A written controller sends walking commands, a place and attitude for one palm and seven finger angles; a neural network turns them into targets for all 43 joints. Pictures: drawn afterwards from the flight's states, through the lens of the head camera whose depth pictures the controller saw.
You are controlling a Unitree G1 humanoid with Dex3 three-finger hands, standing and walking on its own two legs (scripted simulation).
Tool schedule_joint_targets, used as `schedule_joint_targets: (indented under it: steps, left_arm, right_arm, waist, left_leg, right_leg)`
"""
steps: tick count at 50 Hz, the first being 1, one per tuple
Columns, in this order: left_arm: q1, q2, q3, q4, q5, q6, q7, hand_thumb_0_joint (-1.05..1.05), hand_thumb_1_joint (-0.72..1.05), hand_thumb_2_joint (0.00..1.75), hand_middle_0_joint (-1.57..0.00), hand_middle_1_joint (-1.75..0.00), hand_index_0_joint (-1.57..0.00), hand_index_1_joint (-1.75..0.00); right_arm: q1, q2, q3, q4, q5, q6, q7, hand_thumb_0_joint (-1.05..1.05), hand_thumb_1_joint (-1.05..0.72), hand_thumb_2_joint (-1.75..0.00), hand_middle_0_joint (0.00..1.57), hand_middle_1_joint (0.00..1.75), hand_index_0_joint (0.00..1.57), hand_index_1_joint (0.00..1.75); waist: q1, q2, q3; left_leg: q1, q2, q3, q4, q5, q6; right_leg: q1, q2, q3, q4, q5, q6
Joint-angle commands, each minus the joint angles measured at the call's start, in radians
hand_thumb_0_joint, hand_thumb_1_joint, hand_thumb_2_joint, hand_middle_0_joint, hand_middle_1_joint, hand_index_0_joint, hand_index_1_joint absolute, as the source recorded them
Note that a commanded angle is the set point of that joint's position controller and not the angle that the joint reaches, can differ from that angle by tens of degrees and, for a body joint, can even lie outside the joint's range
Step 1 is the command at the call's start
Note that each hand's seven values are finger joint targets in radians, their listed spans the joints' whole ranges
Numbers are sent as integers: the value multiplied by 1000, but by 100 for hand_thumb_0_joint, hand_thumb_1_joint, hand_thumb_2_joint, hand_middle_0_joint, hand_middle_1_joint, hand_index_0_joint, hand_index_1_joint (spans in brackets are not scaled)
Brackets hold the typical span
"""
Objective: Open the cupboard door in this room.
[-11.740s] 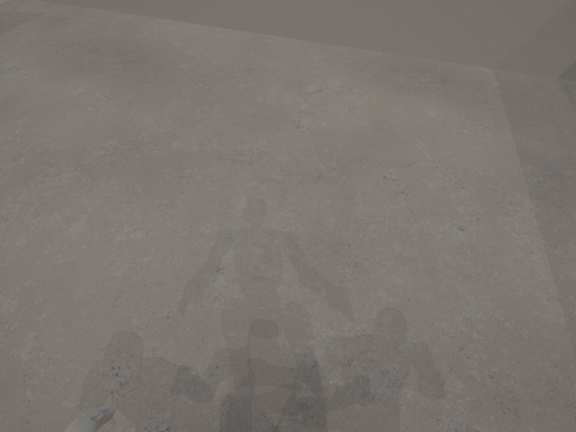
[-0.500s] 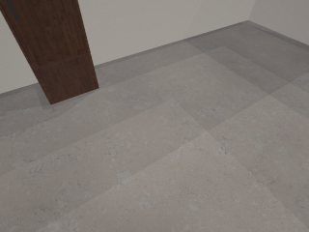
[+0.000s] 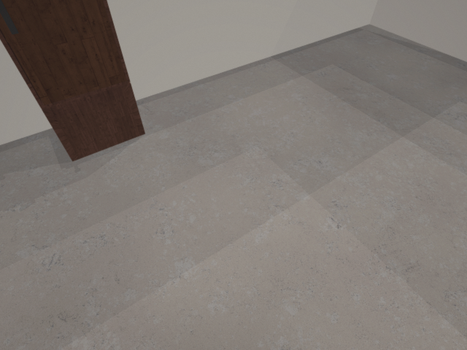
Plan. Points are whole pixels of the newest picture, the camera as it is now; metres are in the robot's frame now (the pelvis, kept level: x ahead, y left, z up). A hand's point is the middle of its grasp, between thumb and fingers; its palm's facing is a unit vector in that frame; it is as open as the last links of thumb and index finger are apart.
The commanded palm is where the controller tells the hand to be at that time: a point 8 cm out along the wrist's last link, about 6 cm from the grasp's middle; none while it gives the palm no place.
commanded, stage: stand and wait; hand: left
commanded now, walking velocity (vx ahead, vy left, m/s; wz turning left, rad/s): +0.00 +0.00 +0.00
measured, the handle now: (4, 13) +1.21 +1.00 +0.06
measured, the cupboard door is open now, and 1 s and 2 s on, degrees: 0 0 0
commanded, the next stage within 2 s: turn or walk to find it in 0.08 s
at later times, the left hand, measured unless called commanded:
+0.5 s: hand out of the picture +0.03 +0.21 -0.19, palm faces +0.15 -0.97 -0.18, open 7.4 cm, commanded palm none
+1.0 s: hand out of the picture -0.03 +0.18 -0.19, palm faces +0.28 -0.94 -0.20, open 7.4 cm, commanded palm none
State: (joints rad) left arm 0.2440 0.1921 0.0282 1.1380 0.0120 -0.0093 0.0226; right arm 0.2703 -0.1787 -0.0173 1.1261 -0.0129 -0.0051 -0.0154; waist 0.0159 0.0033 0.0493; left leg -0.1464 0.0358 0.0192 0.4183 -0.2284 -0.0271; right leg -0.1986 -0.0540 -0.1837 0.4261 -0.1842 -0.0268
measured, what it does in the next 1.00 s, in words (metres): steps on the spot: right foot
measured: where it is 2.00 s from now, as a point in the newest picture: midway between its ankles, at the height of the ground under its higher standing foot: outside the picture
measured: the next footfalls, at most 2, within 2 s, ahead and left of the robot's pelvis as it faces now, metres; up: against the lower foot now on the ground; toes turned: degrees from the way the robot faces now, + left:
right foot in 0.68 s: +0.06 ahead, -0.11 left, +0.00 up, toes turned +4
right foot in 1.32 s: +0.02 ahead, -0.14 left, +0.00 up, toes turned +23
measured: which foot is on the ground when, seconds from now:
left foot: down 0.00-1.00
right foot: down 0.00-0.42, up 0.44-0.66, down 0.68-1.00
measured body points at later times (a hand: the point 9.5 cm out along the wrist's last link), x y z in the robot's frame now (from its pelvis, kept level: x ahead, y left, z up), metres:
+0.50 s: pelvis +0.01 +0.02 -0.01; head +0.03 +0.05 +0.44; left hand +0.03 +0.26 -0.17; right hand +0.05 -0.20 -0.16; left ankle -0.01 +0.13 -0.74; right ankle +0.01 -0.10 -0.72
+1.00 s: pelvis +0.00 +0.00 -0.01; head +0.01 +0.01 +0.43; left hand -0.04 +0.23 -0.18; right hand +0.07 -0.23 -0.17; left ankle -0.01 +0.13 -0.74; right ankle +0.02 -0.11 -0.74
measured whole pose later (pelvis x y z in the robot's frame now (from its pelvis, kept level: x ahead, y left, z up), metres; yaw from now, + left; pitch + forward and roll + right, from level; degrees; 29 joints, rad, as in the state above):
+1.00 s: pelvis +0.00 +0.00 -0.01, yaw +13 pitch -2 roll -1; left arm 0.24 0.17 0.04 1.08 0.02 0.03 0.03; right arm 0.24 -0.18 -0.05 1.08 -0.02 0.04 0.00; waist 0.01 -0.01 0.07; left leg -0.30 0.01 -0.03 0.62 -0.29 -0.01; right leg -0.23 -0.06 -0.16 0.60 -0.33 0.00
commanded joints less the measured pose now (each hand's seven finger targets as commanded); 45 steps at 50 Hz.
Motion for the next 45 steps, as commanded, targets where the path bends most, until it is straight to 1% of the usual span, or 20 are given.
schedule_joint_targets:
  steps: [1,5,9,13,16,18,19,20,21,22,26,28,32,33,35,36,37,38,42,45]
  left_arm:
    - [0,174,27,-46,1,-21,1,0,90,90,-20,-30,-20,-30]
    - [-29,202,33,-57,1,-18,-1,0,90,90,-20,-30,-20,-30]
    - [-12,155,28,-70,0,10,7,0,90,90,-20,-30,-20,-30]
    - [-40,194,43,-110,8,22,11,0,90,90,-20,-30,-20,-30]
    - [-57,182,40,-126,14,15,11,0,90,90,-20,-30,-20,-30]
    - [-67,168,35,-123,10,15,11,0,90,90,-20,-30,-20,-30]
    - [-67,144,30,-127,4,20,8,0,90,90,-20,-30,-20,-30]
    - [-57,95,19,-137,-3,24,4,0,90,90,-20,-30,-20,-30]
    - [-72,76,9,-141,-3,24,4,0,90,90,-20,-30,-20,-30]
    - [-92,85,8,-136,1,28,6,0,90,90,-20,-30,-20,-30]
    - [-48,61,-1,-97,-2,17,3,0,90,90,-20,-30,-20,-30]
    - [-48,54,-4,-88,-3,11,1,0,90,90,-20,-30,-20,-30]
    - [21,53,-1,-55,-4,7,11,0,90,90,-20,-30,-20,-30]
    - [41,73,3,-49,-2,4,14,0,90,90,-20,-30,-20,-30]
    - [52,124,12,-48,3,-1,21,0,90,90,-20,-30,-20,-30]
    - [36,142,10,-51,1,0,17,0,90,90,-20,-30,-20,-30]
    - [21,149,16,-56,1,-2,14,0,90,90,-20,-30,-20,-30]
    - [7,137,14,-60,2,-1,15,0,90,90,-20,-30,-20,-30]
    - [-7,134,20,-81,0,9,14,0,90,90,-20,-30,-20,-30]
    - [-9,152,36,-102,3,17,14,0,90,90,-20,-30,-20,-30]
  right_arm:
    - [22,-160,-24,-39,-3,-19,-10,0,-90,-90,20,30,20,30]
    - [-4,-179,-25,-47,-5,-16,-5,0,-90,-90,20,30,20,30]
    - [21,-105,-11,-62,-9,8,3,0,-90,-90,20,30,20,30]
    - [28,-115,-23,-91,-10,31,5,0,-90,-90,20,30,20,30]
    - [29,-105,-26,-98,-8,30,7,0,-90,-90,20,30,20,30]
    - [56,-95,-23,-95,-4,18,9,0,-90,-90,20,30,20,30]
    - [74,-106,-23,-89,-7,8,9,0,-90,-90,20,30,20,30]
    - [76,-153,-28,-91,-12,-4,3,0,-90,-90,20,30,20,30]
    - [54,-184,-30,-93,-13,-8,-4,0,-90,-90,20,30,20,30]
    - [35,-179,-32,-85,-13,-14,-14,0,-90,-90,20,30,20,30]
    - [48,-146,-30,-57,-8,-28,-33,0,-90,-90,20,30,20,30]
    - [66,-147,-34,-44,-6,-28,-34,0,-90,-90,20,30,20,30]
    - [38,-135,-40,-40,3,-13,-26,0,-90,-90,20,30,20,30]
    - [30,-125,-41,-43,7,-10,-22,0,-90,-90,20,30,20,30]
    - [6,-72,-29,-62,12,-8,-12,0,-90,-90,20,30,20,30]
    - [7,-61,-28,-64,11,-3,-6,0,-90,-90,20,30,20,30]
    - [4,-54,-29,-60,4,10,-9,0,-90,-90,20,30,20,30]
    - [9,-54,-29,-56,0,17,-9,0,-90,-90,20,30,20,30]
    - [25,-70,-30,-49,-1,20,-4,0,-90,-90,20,30,20,30]
    - [9,-81,-37,-69,-3,25,1,0,-90,-90,20,30,20,30]
  waist:
    - [-1,-6,22]
    - [2,-3,26]
    - [6,-29,18]
    - [4,-115,-9]
    - [0,-118,-37]
    - [-21,-49,-57]
    - [-30,54,-59]
    - [-24,208,-52]
    - [-18,253,-49]
    - [-25,287,-30]
    - [-18,165,-90]
    - [-27,119,-112]
    - [-4,83,-77]
    - [1,56,-73]
    - [0,-82,-48]
    - [-12,-92,-29]
    - [-12,-190,-3]
    - [-18,-218,28]
    - [-22,-127,48]
    - [-17,-91,47]
  left_leg:
    - [-99,69,-63,-97,27,46]
    - [-113,68,-66,-93,14,45]
    - [-186,53,-38,-1,22,28]
    - [-208,43,15,210,-89,17]
    - [-201,65,28,313,-171,11]
    - [-123,80,11,154,-57,11]
    - [-80,121,-79,26,88,32]
    - [-89,208,-232,-93,193,75]
    - [-97,273,-311,-159,251,131]
    - [-69,271,-319,-178,304,161]
    - [128,241,-225,-69,654,195]
    - [179,219,-190,-49,701,183]
    - [48,157,-157,-18,513,121]
    - [-24,131,-141,5,426,91]
    - [-164,43,-52,51,159,34]
    - [-148,14,-28,48,47,19]
    - [-119,7,-11,83,-11,10]
    - [-105,9,-3,109,-42,10]
    - [-96,28,-16,114,62,17]
    - [-138,29,-13,176,37,17]
  right_leg:
    - [49,-112,148,-134,-98,2]
    - [49,-122,153,-142,-133,0]
    - [56,-173,151,-135,-175,3]
    - [11,-290,185,-186,-216,-59]
    - [-4,-325,154,-143,-54,-98]
    - [-22,-288,89,-32,45,-65]
    - [-76,-206,35,69,-7,-12]
    - [-96,-94,-3,177,-79,46]
    - [-107,-43,25,247,-206,64]
    - [-141,-39,72,335,-291,59]
    - [-208,-42,140,369,-300,60]
    - [-190,-32,136,287,-272,66]
    - [-9,-18,102,19,-50,76]
    - [61,-44,125,-25,49,69]
    - [122,-181,229,-38,184,19]
    - [61,-224,245,-55,131,-12]
    - [-13,-231,268,-98,45,-38]
    - [-61,-230,272,-129,-11,-50]
    - [-90,-193,204,-91,-58,-28]
    - [-90,-217,198,-79,-97,-37]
